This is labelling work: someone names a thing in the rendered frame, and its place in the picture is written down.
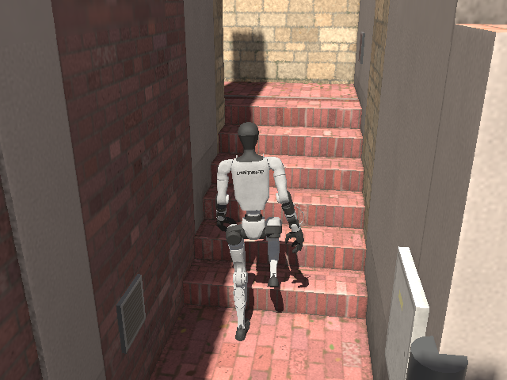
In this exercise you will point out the stairs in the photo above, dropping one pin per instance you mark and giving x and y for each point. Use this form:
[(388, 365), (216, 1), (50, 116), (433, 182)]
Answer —
[(321, 151)]

